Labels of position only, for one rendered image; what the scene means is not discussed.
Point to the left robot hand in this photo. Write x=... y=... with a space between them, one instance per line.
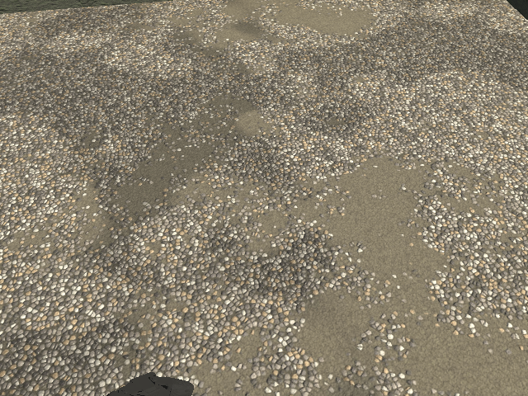
x=152 y=385

